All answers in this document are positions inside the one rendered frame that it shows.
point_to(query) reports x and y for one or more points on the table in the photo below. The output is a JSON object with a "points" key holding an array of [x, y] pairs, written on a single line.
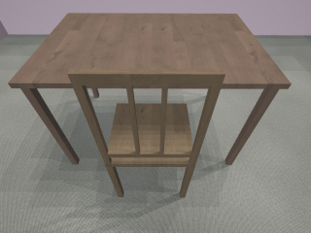
{"points": [[151, 41]]}

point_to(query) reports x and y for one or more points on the chair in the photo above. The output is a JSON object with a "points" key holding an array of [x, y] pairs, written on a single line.
{"points": [[149, 134]]}

